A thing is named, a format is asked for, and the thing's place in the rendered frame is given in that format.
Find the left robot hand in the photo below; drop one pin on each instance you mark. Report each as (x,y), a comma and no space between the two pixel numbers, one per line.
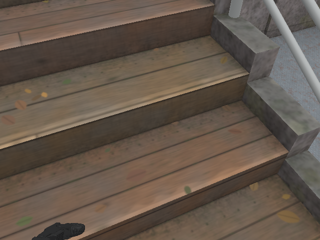
(60,231)

